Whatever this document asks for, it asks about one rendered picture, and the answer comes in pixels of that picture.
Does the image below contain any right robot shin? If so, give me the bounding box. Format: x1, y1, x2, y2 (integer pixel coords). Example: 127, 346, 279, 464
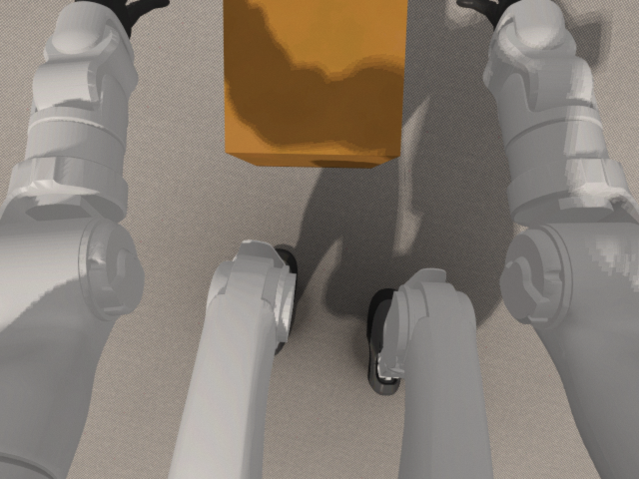
377, 268, 476, 379

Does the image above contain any right robot hand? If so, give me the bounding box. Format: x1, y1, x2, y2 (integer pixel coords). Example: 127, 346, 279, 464
456, 0, 520, 33

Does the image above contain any left robot hand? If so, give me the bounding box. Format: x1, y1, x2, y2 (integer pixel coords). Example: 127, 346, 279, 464
75, 0, 170, 39

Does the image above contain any robot left upper arm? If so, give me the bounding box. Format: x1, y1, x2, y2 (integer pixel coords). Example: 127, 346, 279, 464
0, 217, 145, 479

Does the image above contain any robot right upper arm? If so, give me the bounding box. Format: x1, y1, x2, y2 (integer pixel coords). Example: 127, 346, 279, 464
499, 223, 639, 479

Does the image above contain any robot left forearm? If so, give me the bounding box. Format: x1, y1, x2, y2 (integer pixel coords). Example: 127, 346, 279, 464
0, 1, 139, 227

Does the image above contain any left robot foot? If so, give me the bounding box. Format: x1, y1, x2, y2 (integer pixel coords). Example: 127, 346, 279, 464
275, 248, 298, 355

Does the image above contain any carton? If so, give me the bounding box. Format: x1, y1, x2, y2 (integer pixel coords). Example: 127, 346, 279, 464
223, 0, 407, 169

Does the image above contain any robot right forearm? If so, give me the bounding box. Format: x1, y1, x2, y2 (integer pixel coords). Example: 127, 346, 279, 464
482, 0, 639, 228

